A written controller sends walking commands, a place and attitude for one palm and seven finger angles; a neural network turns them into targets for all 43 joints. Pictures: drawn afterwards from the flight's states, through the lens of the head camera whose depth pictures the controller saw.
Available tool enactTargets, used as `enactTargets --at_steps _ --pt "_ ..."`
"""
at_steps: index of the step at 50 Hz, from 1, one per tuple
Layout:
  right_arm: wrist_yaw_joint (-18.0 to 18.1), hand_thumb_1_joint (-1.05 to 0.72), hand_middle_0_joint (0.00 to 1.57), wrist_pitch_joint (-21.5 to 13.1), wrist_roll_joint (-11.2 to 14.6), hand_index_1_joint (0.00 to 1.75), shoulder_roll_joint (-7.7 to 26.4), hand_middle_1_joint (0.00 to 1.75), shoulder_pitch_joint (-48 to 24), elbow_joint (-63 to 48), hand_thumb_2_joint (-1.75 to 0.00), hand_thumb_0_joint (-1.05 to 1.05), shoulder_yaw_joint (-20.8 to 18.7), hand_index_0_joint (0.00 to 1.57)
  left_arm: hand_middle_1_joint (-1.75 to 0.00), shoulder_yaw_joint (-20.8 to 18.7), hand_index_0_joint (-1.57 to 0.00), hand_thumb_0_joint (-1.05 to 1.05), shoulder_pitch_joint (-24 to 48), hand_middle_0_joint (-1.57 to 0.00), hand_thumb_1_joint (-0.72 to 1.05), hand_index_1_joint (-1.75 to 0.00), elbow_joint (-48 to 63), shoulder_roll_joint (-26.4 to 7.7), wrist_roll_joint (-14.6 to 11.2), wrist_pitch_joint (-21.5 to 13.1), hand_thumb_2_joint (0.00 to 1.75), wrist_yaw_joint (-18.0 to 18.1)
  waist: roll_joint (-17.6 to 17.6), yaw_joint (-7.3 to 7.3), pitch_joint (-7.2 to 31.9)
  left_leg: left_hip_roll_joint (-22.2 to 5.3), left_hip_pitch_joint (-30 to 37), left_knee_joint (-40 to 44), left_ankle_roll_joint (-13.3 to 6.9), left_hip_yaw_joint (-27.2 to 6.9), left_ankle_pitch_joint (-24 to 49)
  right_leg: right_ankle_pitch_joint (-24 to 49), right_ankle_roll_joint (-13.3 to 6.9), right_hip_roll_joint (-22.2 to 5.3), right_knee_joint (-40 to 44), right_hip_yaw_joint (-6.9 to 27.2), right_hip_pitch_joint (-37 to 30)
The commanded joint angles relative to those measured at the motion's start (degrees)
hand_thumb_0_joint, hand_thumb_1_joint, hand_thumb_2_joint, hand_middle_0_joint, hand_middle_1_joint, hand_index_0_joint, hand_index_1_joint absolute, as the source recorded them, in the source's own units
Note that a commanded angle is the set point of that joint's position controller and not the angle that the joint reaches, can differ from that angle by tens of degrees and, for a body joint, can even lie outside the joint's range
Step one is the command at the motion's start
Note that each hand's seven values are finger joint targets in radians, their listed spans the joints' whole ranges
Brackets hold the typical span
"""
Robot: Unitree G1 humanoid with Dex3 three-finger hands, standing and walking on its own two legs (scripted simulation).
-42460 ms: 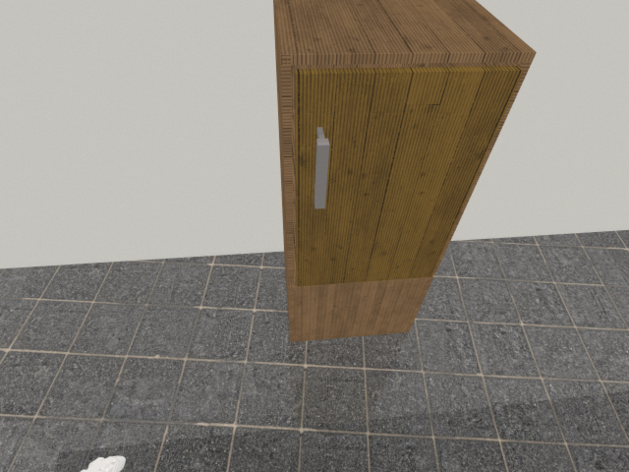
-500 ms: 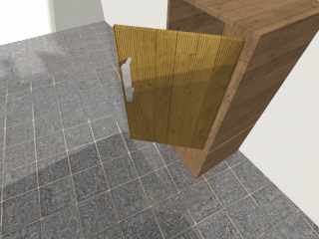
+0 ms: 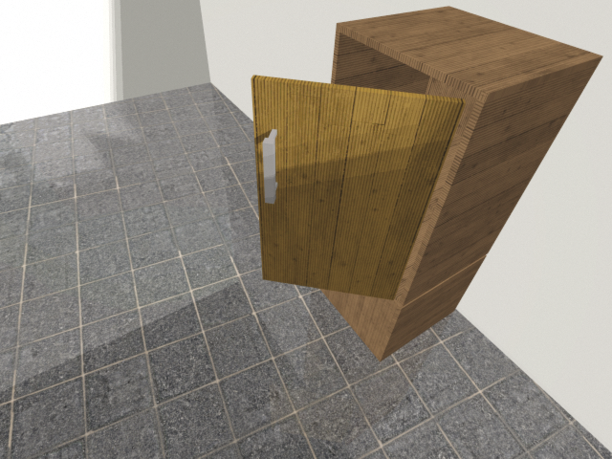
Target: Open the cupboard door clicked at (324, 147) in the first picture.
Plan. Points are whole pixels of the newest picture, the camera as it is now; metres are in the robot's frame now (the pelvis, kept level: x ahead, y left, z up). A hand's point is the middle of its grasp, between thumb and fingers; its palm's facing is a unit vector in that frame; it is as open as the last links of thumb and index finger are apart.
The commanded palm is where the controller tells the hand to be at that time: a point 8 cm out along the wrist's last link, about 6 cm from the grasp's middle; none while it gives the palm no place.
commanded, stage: come to a stop and stand still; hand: left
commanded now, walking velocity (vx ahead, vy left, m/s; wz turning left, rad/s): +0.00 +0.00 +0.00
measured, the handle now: (271, 167) +0.66 +0.11 +0.03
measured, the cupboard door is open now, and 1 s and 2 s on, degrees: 47 47 47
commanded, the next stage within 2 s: none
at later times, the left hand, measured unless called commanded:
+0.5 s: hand out of the picture -0.07 +0.17 -0.18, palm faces +0.08 -0.99 -0.14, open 7.4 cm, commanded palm none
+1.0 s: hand out of the picture -0.06 +0.20 -0.19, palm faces +0.08 -0.99 -0.14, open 7.4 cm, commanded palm none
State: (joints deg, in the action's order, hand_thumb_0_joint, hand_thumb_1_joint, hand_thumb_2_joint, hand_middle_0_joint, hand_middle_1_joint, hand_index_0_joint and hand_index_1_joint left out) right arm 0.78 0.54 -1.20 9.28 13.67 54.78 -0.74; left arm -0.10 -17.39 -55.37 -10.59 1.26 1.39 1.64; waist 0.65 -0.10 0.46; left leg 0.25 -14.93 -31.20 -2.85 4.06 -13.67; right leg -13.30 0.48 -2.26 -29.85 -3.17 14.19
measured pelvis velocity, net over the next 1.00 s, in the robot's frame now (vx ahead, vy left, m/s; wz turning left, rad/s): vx -0.10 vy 0.03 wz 0.01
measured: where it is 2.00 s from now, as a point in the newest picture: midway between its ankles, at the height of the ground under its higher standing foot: outside the picture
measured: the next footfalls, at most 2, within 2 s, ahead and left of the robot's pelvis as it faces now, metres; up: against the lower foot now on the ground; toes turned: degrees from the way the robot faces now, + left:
left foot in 0.90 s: -0.03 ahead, +0.10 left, +0.00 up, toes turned +3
right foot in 1.20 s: -0.10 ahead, -0.12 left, +0.00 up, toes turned -1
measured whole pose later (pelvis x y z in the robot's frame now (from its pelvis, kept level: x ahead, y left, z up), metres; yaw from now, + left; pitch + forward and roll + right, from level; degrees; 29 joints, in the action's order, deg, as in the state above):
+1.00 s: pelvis -0.10 +0.03 -0.01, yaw +0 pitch -3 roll +0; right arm 2.1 0.0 -1.6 6.3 22.9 61.2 -1.3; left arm -3.6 -17.0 -57.7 -10.0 1.3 2.8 1.9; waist 4.7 1.1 1.4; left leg 2.5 -15.7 -35.5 -5.0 4.7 -17.2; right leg -17.7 -0.1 -0.8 -51.7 3.2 29.7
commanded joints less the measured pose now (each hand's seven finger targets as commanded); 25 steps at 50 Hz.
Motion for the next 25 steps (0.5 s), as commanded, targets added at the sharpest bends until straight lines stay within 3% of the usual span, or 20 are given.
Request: enactTargets --at_steps 1,3,6,8,11,14,19,25 --pt "-0.2 -0.9 0.2 -0.5 -0.2 0.3 9.3 0.3 0.0 -3.8 -0.9 0.0 -2.1 0.2 -0.3 -1.5 -0.2 0.0 -4.9 -0.2 0.9 -0.3 2.6 -5.0 0.6 -0.6 0.9 0.2 -2.9 -1.11 -5.5 -7.8 -13.5 17.2 -1.0 -12.1 -23.7 -8.0 -1.3 -0.3 2.1 1.8 -2.7" --pt "-0.1 -0.9 0.2 -0.6 -0.2 0.3 9.1 0.3 0.5 -3.5 -0.9 0.0 -1.9 0.2 -0.3 -1.5 -0.2 0.0 -5.4 -0.2 0.9 -0.3 2.6 -4.8 0.5 -0.8 0.9 0.0 -2.5 -1.21 -4.5 -7.6 -13.1 16.9 -1.2 -12.2 -23.0 -8.0 -1.5 -0.5 2.7 2.2 -2.8" --pt "-0.2 -0.9 0.2 -0.6 -0.2 0.3 8.2 0.3 2.2 -2.5 -0.9 0.0 -1.7 0.2 -0.3 -1.4 -0.2 0.0 -5.5 -0.2 0.9 -0.3 2.3 -5.0 0.4 -1.2 0.9 0.0 -0.1 -0.51 -4.8 -5.8 -10.7 14.1 -0.5 -10.6 -19.7 -12.2 -2.2 -1.9 6.5 5.5 0.6" --pt "-0.1 -0.9 0.2 -0.7 -0.2 0.3 7.6 0.3 3.6 -1.4 -0.9 0.0 -1.5 0.2 -0.3 -1.4 -0.2 0.0 -5.0 -0.2 0.9 -0.3 2.1 -5.2 0.2 -1.4 0.9 0.0 -1.1 -0.03 -5.3 -5.3 -9.0 13.4 -0.3 -10.1 -18.3 -13.6 -2.4 -2.4 7.9 6.5 2.8" --pt "-0.1 -0.9 0.2 -0.8 0.0 0.3 6.9 0.3 5.3 0.0 -0.9 0.0 -1.2 0.2 -0.3 -1.3 -0.2 0.0 -5.6 -0.2 0.9 -0.3 1.2 -5.1 0.0 -1.7 0.9 0.0 0.3 0.36 -5.2 -4.8 -7.3 12.3 -0.1 -9.8 -15.7 -14.5 -2.7 -3.1 9.4 8.1 4.4" --pt "0.1 -0.9 0.2 -1.2 0.1 0.3 6.7 0.3 6.3 1.2 -0.9 0.0 -1.0 0.2 -0.3 -1.1 -0.2 0.0 -6.2 -0.2 0.9 -0.3 0.1 -4.5 -0.1 -1.9 0.9 0.0 -0.4 0.37 -4.3 -5.5 -6.6 13.1 -0.1 -10.4 -14.7 -11.7 -2.6 -2.7 8.8 7.7 3.4" --pt "0.2 -0.9 0.2 -1.1 0.2 0.3 7.0 0.3 6.1 2.5 -0.9 0.0 -1.1 0.2 -0.3 -0.9 -0.2 0.0 -8.4 -0.2 0.9 -0.3 -1.8 -3.5 0.1 -1.7 0.9 0.1 -2.8 -0.46 -6.4 -6.6 -10.9 16.5 -0.3 -12.1 -20.4 -11.3 -2.0 -1.5 7.1 6.4 1.5" --pt "0.3 -0.9 0.2 -0.7 0.2 0.3 6.2 0.3 6.1 3.6 -0.9 0.0 -1.4 0.2 -0.3 -1.1 -0.2 0.0 -9.7 -0.2 0.9 -0.3 -3.1 -2.2 0.2 -1.7 0.9 0.0 -1.8 -0.59 -6.2 -5.8 -10.9 15.7 -0.1 -11.5 -20.4 -11.4 -1.9 -1.0 6.4 6.6 1.9"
